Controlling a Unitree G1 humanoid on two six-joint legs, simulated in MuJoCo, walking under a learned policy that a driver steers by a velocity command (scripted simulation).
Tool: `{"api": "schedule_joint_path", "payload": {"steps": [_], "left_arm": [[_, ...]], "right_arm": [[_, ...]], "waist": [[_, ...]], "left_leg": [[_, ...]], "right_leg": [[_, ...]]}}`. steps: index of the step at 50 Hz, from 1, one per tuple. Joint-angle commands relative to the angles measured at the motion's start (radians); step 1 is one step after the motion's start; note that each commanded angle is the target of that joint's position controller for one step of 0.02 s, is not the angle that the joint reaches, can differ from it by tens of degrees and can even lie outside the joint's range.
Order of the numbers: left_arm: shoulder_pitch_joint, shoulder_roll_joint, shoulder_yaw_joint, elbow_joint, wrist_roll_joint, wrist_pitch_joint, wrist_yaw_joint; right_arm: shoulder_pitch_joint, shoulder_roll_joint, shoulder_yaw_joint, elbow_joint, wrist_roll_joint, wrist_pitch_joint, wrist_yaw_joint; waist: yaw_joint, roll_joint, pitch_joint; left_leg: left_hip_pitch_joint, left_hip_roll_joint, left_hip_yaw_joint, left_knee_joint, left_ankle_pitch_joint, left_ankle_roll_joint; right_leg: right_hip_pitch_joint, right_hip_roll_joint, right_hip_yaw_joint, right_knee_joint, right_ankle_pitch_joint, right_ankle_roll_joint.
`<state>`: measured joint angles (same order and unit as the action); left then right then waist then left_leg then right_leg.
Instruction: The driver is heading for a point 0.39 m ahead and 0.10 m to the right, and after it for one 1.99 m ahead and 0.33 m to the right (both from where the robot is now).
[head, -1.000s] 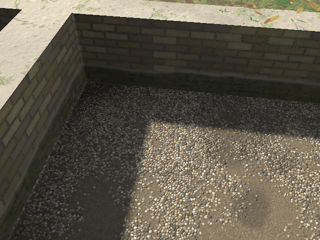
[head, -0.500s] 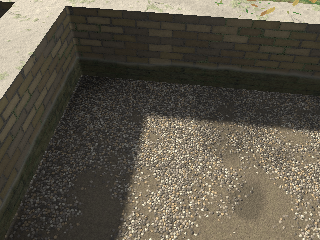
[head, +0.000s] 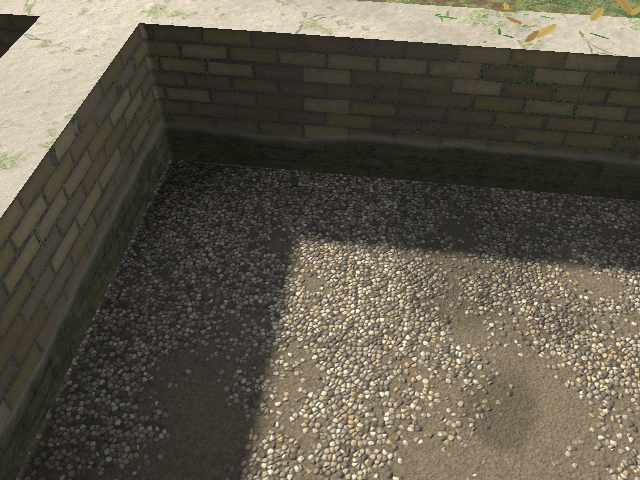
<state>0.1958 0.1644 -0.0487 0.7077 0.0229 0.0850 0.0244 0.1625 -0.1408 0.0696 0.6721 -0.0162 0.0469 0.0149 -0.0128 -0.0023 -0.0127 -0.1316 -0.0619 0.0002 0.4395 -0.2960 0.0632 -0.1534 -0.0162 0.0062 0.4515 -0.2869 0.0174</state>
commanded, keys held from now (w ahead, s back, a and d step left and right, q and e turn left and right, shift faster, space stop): w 0.30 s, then no key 0.70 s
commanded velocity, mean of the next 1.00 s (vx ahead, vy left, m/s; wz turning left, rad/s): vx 0.22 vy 0.00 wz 0.00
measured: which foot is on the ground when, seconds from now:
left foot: down 0.00-1.00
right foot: down 0.00-1.00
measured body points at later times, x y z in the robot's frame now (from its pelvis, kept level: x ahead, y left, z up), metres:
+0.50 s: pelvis +0.00 +0.00 +0.00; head +0.00 +0.00 +0.45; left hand +0.19 +0.19 -0.10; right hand +0.17 -0.19 -0.10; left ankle -0.04 +0.08 -0.74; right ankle -0.03 -0.13 -0.74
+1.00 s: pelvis +0.00 +0.00 +0.01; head +0.00 +0.01 +0.46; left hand +0.14 +0.22 -0.11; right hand +0.14 -0.21 -0.10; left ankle -0.04 +0.08 -0.74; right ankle -0.03 -0.13 -0.74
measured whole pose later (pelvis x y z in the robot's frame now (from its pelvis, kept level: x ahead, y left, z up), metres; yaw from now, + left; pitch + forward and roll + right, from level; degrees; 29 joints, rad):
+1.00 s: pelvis +0.00 +0.00 +0.01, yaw +0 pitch +0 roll +0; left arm 0.19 0.19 -0.03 0.72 0.01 0.08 0.02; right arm 0.19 -0.17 0.05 0.70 0.00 0.05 0.00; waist -0.01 -0.01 -0.01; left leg -0.11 -0.06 0.00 0.35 -0.24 0.06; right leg -0.14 -0.02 0.02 0.37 -0.23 0.02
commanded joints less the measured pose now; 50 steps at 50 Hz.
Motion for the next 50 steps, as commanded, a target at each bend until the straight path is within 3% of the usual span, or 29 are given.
{"api": "schedule_joint_path", "payload": {"steps": [1, 7, 8, 9, 10, 12, 13, 14, 15, 16, 19, 20, 21, 22, 27, 35, 46, 47, 50], "left_arm": [[-0.084, 0.074, 0.02, -0.109, 0.003, -0.011, 0.002], [-0.116, 0.069, 0.021, -0.145, 0.008, -0.007, 0.001], [-0.07, 0.067, 0.021, -0.12, 0.007, -0.015, 0.003], [-0.142, 0.064, 0.018, -0.156, 0.005, -0.008, 0.0], [-0.141, 0.07, 0.021, -0.155, 0.008, -0.007, -0.001], [-0.148, 0.069, 0.023, -0.164, 0.008, -0.007, -0.002], [-0.102, 0.063, 0.022, -0.139, 0.008, -0.016, 0.0], [-0.119, 0.059, 0.02, -0.144, 0.007, -0.019, -0.001], [-0.18, 0.064, 0.019, -0.172, 0.004, -0.011, -0.003], [-0.165, 0.068, 0.021, -0.166, 0.008, -0.009, -0.005], [-0.154, 0.053, 0.016, -0.162, 0.01, -0.009, -0.006], [-0.089, 0.053, 0.017, -0.12, 0.008, -0.016, -0.005], [-0.17, 0.047, 0.011, -0.158, 0.008, -0.008, -0.007], [-0.166, 0.046, 0.009, -0.147, 0.01, -0.008, -0.008], [-0.098, 0.076, 0.023, -0.099, 0.004, -0.014, -0.009], [-0.072, 0.076, 0.033, -0.072, -0.006, -0.018, -0.009], [-0.042, 0.098, 0.039, -0.07, -0.006, -0.015, -0.008], [-0.036, 0.114, 0.043, -0.055, -0.01, -0.019, 0.001], [-0.03, 0.104, 0.038, -0.059, -0.009, -0.023, 0.004]], "right_arm": [[-0.073, -0.066, -0.017, -0.101, -0.001, -0.015, -0.004], [-0.088, -0.059, -0.013, -0.135, -0.006, -0.016, -0.007], [-0.037, -0.075, -0.017, -0.109, 0.01, -0.011, -0.021], [-0.121, -0.064, -0.012, -0.15, -0.002, -0.011, -0.01], [-0.105, -0.058, -0.012, -0.152, -0.008, -0.013, -0.007], [-0.096, -0.057, -0.012, -0.155, -0.009, -0.016, -0.005], [-0.046, -0.071, -0.015, -0.129, 0.008, -0.014, -0.02], [-0.076, -0.076, -0.016, -0.138, 0.012, -0.01, -0.023], [-0.139, -0.065, -0.012, -0.174, -0.003, -0.011, -0.009], [-0.106, -0.056, -0.011, -0.168, -0.01, -0.014, -0.005], [-0.075, -0.046, -0.004, -0.153, -0.011, -0.022, -0.002], [-0.016, -0.052, -0.003, -0.116, 0.007, -0.02, -0.015], [-0.111, -0.055, -0.003, -0.152, -0.004, -0.02, -0.004], [-0.08, -0.037, 0.002, -0.142, -0.013, -0.021, 0.0], [-0.026, -0.079, -0.015, -0.088, -0.002, -0.033, 0.002], [-0.012, -0.081, -0.029, -0.053, 0.01, -0.03, 0.005], [0.003, -0.1, -0.04, -0.041, 0.008, -0.017, 0.0], [-0.006, -0.127, -0.046, -0.037, 0.02, -0.01, -0.016], [-0.018, -0.12, -0.045, -0.049, 0.015, 0.004, -0.028]], "waist": [[-0.006, 0.008, -0.046], [-0.007, 0.003, -0.058], [0.01, 0.014, -0.104], [-0.002, 0.015, 0.007], [-0.008, 0.007, -0.04], [-0.009, 0.006, -0.058], [0.007, 0.015, -0.115], [0.012, 0.026, -0.05], [-0.005, 0.02, 0.013], [-0.012, 0.008, -0.04], [-0.011, 0.005, -0.067], [0.008, 0.002, -0.113], [-0.001, 0.02, 0.034], [-0.012, 0.003, -0.018], [-0.001, 0.019, -0.051], [-0.002, 0.014, -0.069], [-0.005, 0.012, -0.051], [0.004, 0.014, -0.046], [0.004, 0.02, -0.04]], "left_leg": [[-0.058, 0.096, -0.072, -0.008, 0.31, 0.029], [-0.097, 0.094, -0.063, 0.059, 0.334, 0.023], [-0.086, 0.098, -0.097, 0.025, 0.204, 0.025], [-0.133, 0.095, -0.066, 0.062, 0.328, 0.023], [-0.117, 0.095, -0.063, 0.074, 0.336, 0.021], [-0.122, 0.094, -0.058, 0.087, 0.343, 0.017], [-0.102, 0.098, -0.094, 0.052, 0.213, 0.02], [-0.127, 0.101, -0.102, 0.042, 0.202, 0.022], [-0.153, 0.099, -0.066, 0.084, 0.335, 0.019], [-0.13, 0.099, -0.065, 0.091, 0.339, 0.018], [-0.112, 0.109, -0.077, 0.059, 0.329, 0.012], [-0.099, 0.122, -0.115, -0.008, 0.184, 0.01], [-0.146, 0.116, -0.093, 0.006, 0.305, 0.009], [-0.096, 0.13, -0.1, -0.034, 0.315, 0.003], [-0.007, 0.151, -0.119, -0.114, 0.428, 0.007], [0.044, 0.161, -0.117, -0.156, 0.454, 0.017], [0.044, 0.163, -0.114, -0.146, 0.457, 0.024], [0.016, 0.15, -0.125, -0.121, 0.435, 0.022], [-0.006, 0.147, -0.121, -0.1, 0.414, 0.028]], "right_leg": [[0.032, -0.026, 0.039, 0.025, 0.229, -0.041], [0.025, -0.021, 0.04, 0.089, 0.281, -0.039], [0.065, 0.001, 0.026, 0.081, 0.092, -0.039], [-0.008, -0.017, 0.038, 0.092, 0.264, -0.035], [0.011, -0.021, 0.043, 0.104, 0.286, -0.037], [0.02, -0.02, 0.043, 0.119, 0.309, -0.036], [0.063, 0.001, 0.03, 0.109, 0.116, -0.036], [0.031, 0.006, 0.028, 0.104, 0.09, -0.034], [-0.019, -0.015, 0.042, 0.115, 0.275, -0.031], [0.005, -0.021, 0.051, 0.12, 0.299, -0.036], [0.025, -0.033, 0.067, 0.085, 0.293, -0.036], [0.091, -0.022, 0.069, 0.027, 0.082, -0.034], [0.007, -0.037, 0.079, 0.027, 0.257, -0.03], [0.02, -0.053, 0.094, 0.0, 0.276, -0.03], [0.099, -0.066, 0.105, -0.087, 0.307, -0.02], [0.1, -0.074, 0.099, -0.127, 0.307, -0.025], [0.055, -0.074, 0.093, -0.129, 0.291, -0.026], [0.066, -0.046, 0.072, -0.091, 0.225, -0.025], [0.025, -0.046, 0.07, -0.07, 0.2, -0.028]]}}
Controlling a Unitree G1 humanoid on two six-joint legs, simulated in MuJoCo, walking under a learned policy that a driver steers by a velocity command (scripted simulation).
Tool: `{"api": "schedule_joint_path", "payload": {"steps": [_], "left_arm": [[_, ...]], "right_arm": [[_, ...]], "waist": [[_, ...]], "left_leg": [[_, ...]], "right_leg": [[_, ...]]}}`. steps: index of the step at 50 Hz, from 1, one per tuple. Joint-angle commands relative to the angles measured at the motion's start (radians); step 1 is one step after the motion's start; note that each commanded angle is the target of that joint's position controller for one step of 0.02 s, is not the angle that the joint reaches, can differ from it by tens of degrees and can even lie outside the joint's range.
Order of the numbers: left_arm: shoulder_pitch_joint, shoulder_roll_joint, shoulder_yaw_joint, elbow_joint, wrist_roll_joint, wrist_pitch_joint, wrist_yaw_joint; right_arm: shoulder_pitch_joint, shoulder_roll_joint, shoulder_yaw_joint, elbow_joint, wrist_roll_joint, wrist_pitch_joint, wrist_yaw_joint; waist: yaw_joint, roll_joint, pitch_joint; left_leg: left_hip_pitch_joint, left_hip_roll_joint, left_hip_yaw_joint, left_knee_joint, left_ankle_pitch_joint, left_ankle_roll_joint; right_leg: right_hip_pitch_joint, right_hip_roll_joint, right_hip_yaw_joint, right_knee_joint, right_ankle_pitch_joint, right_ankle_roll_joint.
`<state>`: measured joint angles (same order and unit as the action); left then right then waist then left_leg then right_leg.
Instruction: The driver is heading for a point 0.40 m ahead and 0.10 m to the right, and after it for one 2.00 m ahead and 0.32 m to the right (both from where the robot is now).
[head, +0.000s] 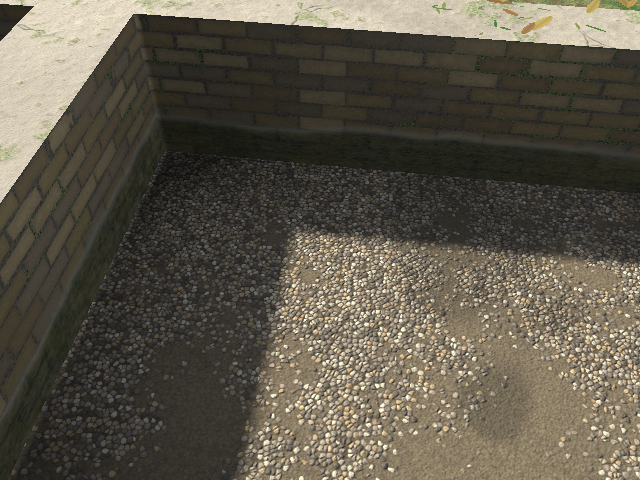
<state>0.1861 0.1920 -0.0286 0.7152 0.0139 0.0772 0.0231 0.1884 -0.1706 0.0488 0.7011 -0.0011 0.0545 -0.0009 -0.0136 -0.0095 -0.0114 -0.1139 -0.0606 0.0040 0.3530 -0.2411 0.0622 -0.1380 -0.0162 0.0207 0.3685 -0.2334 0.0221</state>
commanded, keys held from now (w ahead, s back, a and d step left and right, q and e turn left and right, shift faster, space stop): no key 1.00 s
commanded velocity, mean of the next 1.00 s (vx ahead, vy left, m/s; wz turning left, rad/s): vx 0.01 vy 0.00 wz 0.00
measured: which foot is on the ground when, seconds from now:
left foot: down 0.00-1.00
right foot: down 0.00-1.00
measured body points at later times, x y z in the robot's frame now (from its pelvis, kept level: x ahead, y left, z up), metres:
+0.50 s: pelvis -0.02 -0.02 -0.01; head -0.02 -0.02 +0.44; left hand +0.14 +0.20 -0.11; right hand +0.14 -0.23 -0.11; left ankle -0.04 +0.08 -0.75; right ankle -0.02 -0.13 -0.75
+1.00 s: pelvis -0.02 -0.02 -0.01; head -0.01 -0.02 +0.44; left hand +0.15 +0.19 -0.11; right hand +0.15 -0.24 -0.11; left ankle -0.04 +0.08 -0.75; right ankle -0.02 -0.14 -0.75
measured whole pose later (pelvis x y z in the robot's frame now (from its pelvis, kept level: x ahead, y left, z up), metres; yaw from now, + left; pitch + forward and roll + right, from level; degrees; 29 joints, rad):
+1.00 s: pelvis -0.02 -0.02 -0.01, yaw +0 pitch +0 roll -1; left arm 0.15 0.19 -0.03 0.62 0.03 0.09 -0.01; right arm 0.16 -0.19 0.04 0.62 -0.02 0.07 -0.01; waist 0.00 0.01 0.00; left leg -0.25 -0.02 -0.02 0.58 -0.33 0.02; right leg -0.25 0.03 0.01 0.55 -0.30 -0.02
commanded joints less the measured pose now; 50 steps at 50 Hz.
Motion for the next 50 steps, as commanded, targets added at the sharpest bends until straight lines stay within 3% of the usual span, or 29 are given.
{"api": "schedule_joint_path", "payload": {"steps": [1, 12, 13, 15, 24, 50], "left_arm": [[-0.024, 0.078, 0.017, -0.069, 0.001, -0.015, 0.005], [-0.039, 0.09, 0.018, -0.099, 0.01, -0.009, -0.003], [-0.063, 0.082, 0.013, -0.118, 0.014, -0.002, -0.013], [-0.063, 0.081, 0.012, -0.127, 0.018, 0.003, -0.021], [-0.079, 0.085, 0.014, -0.158, 0.018, 0.0, -0.029], [-0.099, 0.077, 0.016, -0.186, 0.015, -0.007, -0.034]], "right_arm": [[-0.044, -0.09, -0.024, -0.08, -0.002, -0.001, -0.013], [-0.047, -0.096, -0.031, -0.112, -0.015, 0.02, -0.016], [-0.06, -0.114, -0.034, -0.117, -0.018, 0.012, -0.013], [-0.066, -0.105, -0.033, -0.13, -0.018, 0.005, -0.007], [-0.066, -0.103, -0.035, -0.156, -0.021, 0.002, -0.006], [-0.088, -0.101, -0.036, -0.161, -0.021, -0.002, -0.007]], "waist": [[0.003, 0.027, -0.04], [-0.004, 0.018, -0.038], [0.009, 0.045, -0.028], [0.011, 0.038, -0.033], [0.012, 0.005, -0.04], [0.012, 0.019, -0.061]], "left_leg": [[-0.03, 0.144, -0.123, -0.004, 0.352, 0.031], [-0.096, 0.13, -0.12, 0.057, 0.231, 0.034], [-0.104, 0.126, -0.123, 0.068, 0.18, 0.032], [-0.117, 0.132, -0.133, 0.071, 0.154, 0.036], [-0.156, 0.114, -0.115, 0.115, 0.07, 0.018], [-0.138, 0.118, -0.115, 0.136, 0.123, 0.004]], "right_leg": [[0.001, -0.045, 0.055, 0.022, 0.146, -0.035], [-0.041, -0.039, 0.063, 0.065, 0.129, -0.058], [-0.063, -0.029, 0.051, 0.084, 0.086, -0.063], [-0.075, -0.024, 0.053, 0.088, 0.054, -0.061], [-0.077, -0.032, 0.076, 0.093, 0.09, -0.078], [-0.072, -0.023, 0.078, 0.112, 0.126, -0.078]]}}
